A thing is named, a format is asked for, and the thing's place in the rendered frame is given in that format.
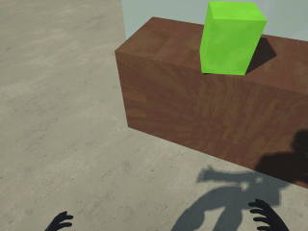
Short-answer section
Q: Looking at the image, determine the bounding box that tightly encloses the carton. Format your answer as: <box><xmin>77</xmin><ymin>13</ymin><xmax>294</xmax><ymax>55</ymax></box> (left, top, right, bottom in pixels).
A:
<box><xmin>199</xmin><ymin>1</ymin><xmax>268</xmax><ymax>76</ymax></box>

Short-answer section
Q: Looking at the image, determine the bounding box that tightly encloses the robot right hand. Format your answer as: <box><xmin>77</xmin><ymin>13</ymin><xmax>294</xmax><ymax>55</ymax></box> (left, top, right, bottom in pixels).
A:
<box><xmin>248</xmin><ymin>198</ymin><xmax>290</xmax><ymax>231</ymax></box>

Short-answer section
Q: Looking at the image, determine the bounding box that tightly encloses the robot left hand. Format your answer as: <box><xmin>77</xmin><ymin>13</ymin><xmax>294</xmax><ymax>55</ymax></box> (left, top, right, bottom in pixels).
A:
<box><xmin>44</xmin><ymin>211</ymin><xmax>74</xmax><ymax>231</ymax></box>

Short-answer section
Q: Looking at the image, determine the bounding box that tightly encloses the pedestal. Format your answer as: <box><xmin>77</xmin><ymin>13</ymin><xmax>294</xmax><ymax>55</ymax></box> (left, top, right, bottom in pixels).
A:
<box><xmin>115</xmin><ymin>16</ymin><xmax>308</xmax><ymax>189</ymax></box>

